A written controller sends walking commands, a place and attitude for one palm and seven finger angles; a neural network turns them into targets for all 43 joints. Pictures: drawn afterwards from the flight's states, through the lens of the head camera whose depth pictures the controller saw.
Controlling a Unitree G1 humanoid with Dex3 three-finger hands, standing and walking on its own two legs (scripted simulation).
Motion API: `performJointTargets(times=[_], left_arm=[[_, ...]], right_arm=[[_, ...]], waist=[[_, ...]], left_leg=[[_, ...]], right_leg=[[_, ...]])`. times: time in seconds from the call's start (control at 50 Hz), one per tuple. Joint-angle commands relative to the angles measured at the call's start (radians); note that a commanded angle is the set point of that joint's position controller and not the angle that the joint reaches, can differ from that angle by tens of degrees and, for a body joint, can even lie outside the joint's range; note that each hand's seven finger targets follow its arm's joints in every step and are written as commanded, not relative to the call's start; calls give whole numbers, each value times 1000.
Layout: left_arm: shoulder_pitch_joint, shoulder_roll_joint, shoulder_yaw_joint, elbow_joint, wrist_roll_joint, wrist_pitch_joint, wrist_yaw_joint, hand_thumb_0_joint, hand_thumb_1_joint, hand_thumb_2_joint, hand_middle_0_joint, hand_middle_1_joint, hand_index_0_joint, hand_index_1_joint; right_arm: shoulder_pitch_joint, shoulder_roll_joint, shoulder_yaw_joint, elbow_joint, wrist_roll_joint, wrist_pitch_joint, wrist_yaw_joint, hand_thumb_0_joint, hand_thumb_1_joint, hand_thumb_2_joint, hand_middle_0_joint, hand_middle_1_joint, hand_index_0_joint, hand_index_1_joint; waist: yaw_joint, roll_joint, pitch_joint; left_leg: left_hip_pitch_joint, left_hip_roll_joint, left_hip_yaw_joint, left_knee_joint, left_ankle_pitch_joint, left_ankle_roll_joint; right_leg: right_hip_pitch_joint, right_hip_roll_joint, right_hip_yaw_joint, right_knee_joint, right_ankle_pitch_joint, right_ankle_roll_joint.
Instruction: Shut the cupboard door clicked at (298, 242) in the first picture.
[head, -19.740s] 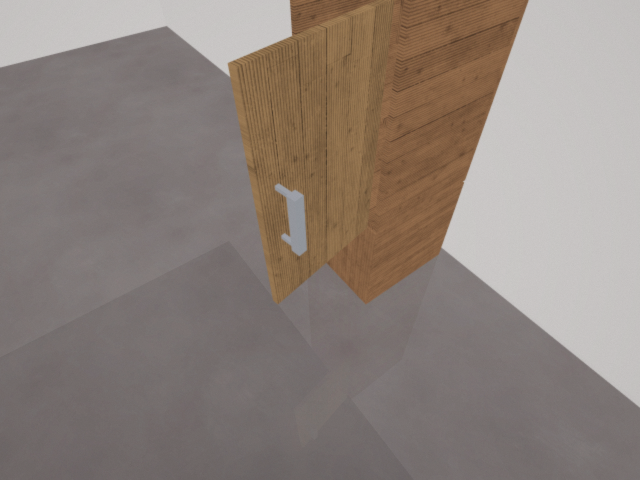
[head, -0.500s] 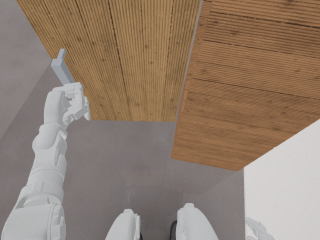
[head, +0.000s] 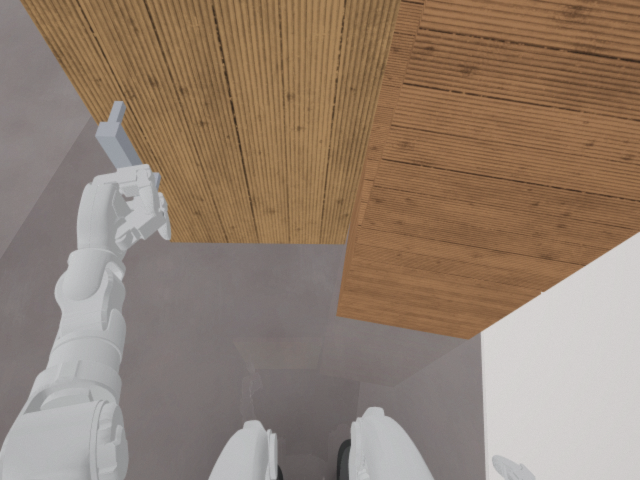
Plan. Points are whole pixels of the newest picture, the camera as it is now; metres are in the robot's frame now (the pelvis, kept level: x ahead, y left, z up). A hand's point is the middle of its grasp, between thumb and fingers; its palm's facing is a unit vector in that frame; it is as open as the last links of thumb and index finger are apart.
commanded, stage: push the door shut along its arc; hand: left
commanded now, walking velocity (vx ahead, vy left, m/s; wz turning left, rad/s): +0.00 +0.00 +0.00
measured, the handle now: (136, 159) +0.51 +0.24 +0.03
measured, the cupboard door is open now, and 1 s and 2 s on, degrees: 100 89 71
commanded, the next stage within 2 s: pull the fist back off the door in 1.58 s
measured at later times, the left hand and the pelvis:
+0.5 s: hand (168, 186) +0.47 +0.19 +0.04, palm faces -0.12 -0.99 -0.05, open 3.2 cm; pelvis -0.01 +0.00 -0.01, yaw +0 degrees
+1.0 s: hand (204, 145) +0.53 +0.15 +0.05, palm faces -0.27 -0.96 -0.03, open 3.2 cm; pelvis -0.01 +0.01 -0.03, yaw -2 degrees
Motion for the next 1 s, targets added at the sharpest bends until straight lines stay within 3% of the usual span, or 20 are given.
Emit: performJointTargets(times=[0.0, 0.04, 0.08, 0.14, 0.18, 0.26, 0.28, 0.42, 0.44, 0.5, 0.54, 0.56, 0.6, 0.66, 0.72, 0.74, 0.8, 0.86, 0.94, 0.98], left_arm=[[-307, 175, 5, -213, -27, -58, -8, 0, 900, 900, -1300, -1500, -1300, -1500], [-355, 150, -28, -182, -23, -49, -12, 0, 900, 900, -1300, -1500, -1300, -1500], [-438, 198, -3, -144, -11, -51, -11, 0, 900, 900, -1300, -1500, -1300, -1500], [-534, 240, 9, -166, -2, -71, -19, 0, 900, 900, -1300, -1500, -1300, -1500], [-525, 234, 8, -139, -3, -73, -28, 0, 900, 900, -1300, -1500, -1300, -1500], [-566, 245, 0, -37, 5, -43, -56, 0, 900, 900, -1300, -1500, -1300, -1500], [-561, 258, 9, -19, 8, -34, -60, 0, 900, 900, -1300, -1500, -1300, -1500], [-692, 281, -8, -10, 20, -24, -99, 0, 900, 900, -1300, -1500, -1300, -1500], [-708, 252, -37, -6, 16, -22, -110, 0, 900, 900, -1300, -1500, -1300, -1500], [-764, 296, -14, 9, 19, -14, -119, 0, 900, 900, -1300, -1500, -1300, -1500], [-808, 288, -35, 24, 19, -7, -127, 0, 900, 900, -1300, -1500, -1300, -1500], [-819, 292, -36, 40, 24, 0, -131, 0, 900, 900, -1300, -1500, -1300, -1500], [-838, 374, 19, 76, 33, 14, -129, 0, 900, 900, -1300, -1500, -1300, -1500], [-874, 428, 48, 59, 35, 18, -140, 0, 900, 900, -1300, -1500, -1300, -1500], [-878, 405, 17, 50, 54, 25, -154, 0, 900, 900, -1300, -1500, -1300, -1500], [-880, 383, 5, 77, 46, 32, -160, 0, 900, 900, -1300, -1500, -1300, -1500], [-945, 448, 39, 104, 59, 57, -159, 0, 900, 900, -1300, -1500, -1300, -1500], [-962, 492, 67, 89, 62, 65, -163, 0, 900, 900, -1300, -1500, -1300, -1500], [-952, 451, 35, 133, 71, 83, -174, 0, 900, 900, -1300, -1500, -1300, -1500], [-964, 489, 53, 150, 85, 100, -171, 0, 900, 900, -1300, -1500, -1300, -1500]], right_arm=[[90, -156, -65, -87, 2, -25, -7, 0, -900, -900, 200, 300, 200, 300], [95, -157, -63, -82, 2, -24, -7, 0, -900, -900, 200, 300, 200, 300], [94, -164, -61, -68, 2, -21, -12, 0, -900, -900, 200, 300, 200, 300], [95, -168, -59, -69, -2, -25, -17, 0, -900, -900, 200, 300, 200, 300], [98, -167, -58, -64, -3, -24, -13, 0, -900, -900, 200, 300, 200, 300], [110, -174, -51, -54, 0, -13, -11, 0, -900, -900, 200, 300, 200, 300], [112, -176, -51, -59, 1, -11, -10, 0, -900, -900, 200, 300, 200, 300], [144, -186, -51, -50, -2, -4, -9, 0, -900, -900, 200, 300, 200, 300], [151, -186, -49, -52, -3, -6, -7, 0, -900, -900, 200, 300, 200, 300], [163, -195, -51, -31, -4, -2, -10, 0, -900, -900, 200, 300, 200, 300], [172, -196, -46, -31, -4, -5, -12, 0, -900, -900, 200, 300, 200, 300], [174, -197, -45, -25, -4, -5, -12, 0, -900, -900, 200, 300, 200, 300], [184, -206, -40, -21, -5, -4, -15, 0, -900, -900, 200, 300, 200, 300], [196, -207, -35, -31, -7, -9, -15, 0, -900, -900, 200, 300, 200, 300], [209, -206, -36, -29, -12, -7, -8, 0, -900, -900, 200, 300, 200, 300], [216, -205, -36, -31, -9, -6, -7, 0, -900, -900, 200, 300, 200, 300], [225, -217, -31, -24, -11, -1, -11, 0, -900, -900, 200, 300, 200, 300], [236, -218, -29, -33, -13, -3, -11, 0, -900, -900, 200, 300, 200, 300], [250, -211, -27, -33, -14, -1, -7, 0, -900, -900, 200, 300, 200, 300], [259, -219, -25, -32, -17, 6, -6, 0, -900, -900, 200, 300, 200, 300]], waist=[[1, 74, -443], [-27, 51, -394], [-37, 41, -369], [-38, 89, -433], [-34, 103, -479], [-60, 72, -422], [-54, 72, -417], [-90, 95, -467], [-99, 112, -477], [-111, 113, -478], [-133, 108, -458], [-134, 106, -466], [-133, 103, -454], [-130, 139, -518], [-133, 190, -534], [-147, 165, -521], [-162, 157, -482], [-157, 175, -550], [-170, 185, -526], [-171, 180, -515]], left_leg=[[229, -10, -83, -173, 386, -27], [222, -8, -89, -168, 367, -23], [190, -9, -93, -165, 311, -22], [221, -14, -101, -149, 339, -23], [262, -12, -109, -142, 397, -29], [205, -8, -112, -133, 369, -24], [192, -10, -111, -135, 346, -23], [198, -9, -120, -115, 337, -16], [221, -9, -126, -111, 351, -16], [211, -5, -130, -103, 325, -14], [196, -7, -133, -101, 309, -8], [188, -6, -131, -98, 297, -7], [133, -6, -125, -86, 265, -3], [139, -7, -120, -73, 300, -1], [192, 0, -129, -67, 359, -6], [195, 1, -134, -63, 368, -4], [142, 6, -135, -58, 319, -1], [149, 5, -131, -42, 357, 1], [168, 9, -136, -30, 400, -2], [145, 12, -137, -29, 394, -2]], right_leg=[[309, 17, 71, -108, 279, 6], [268, 21, 65, -110, 259, 7], [254, 17, 70, -111, 223, 8], [248, 17, 74, -92, 235, 2], [244, 19, 71, -85, 261, 2], [212, 21, 67, -83, 243, 4], [214, 22, 71, -86, 226, 3], [186, 24, 74, -83, 213, 1], [160, 28, 68, -77, 210, -1], [143, 28, 72, -87, 185, 0], [127, 32, 69, -86, 173, -1], [125, 31, 71, -89, 164, 1], [137, 33, 79, -89, 142, -1], [162, 35, 84, -78, 166, -2], [122, 37, 74, -67, 193, -5], [105, 43, 68, -64, 199, -5], [92, 42, 69, -67, 164, -1], [119, 44, 74, -56, 198, -3], [74, 51, 62, -43, 220, -4], [75, 50, 61, -43, 217, -1]])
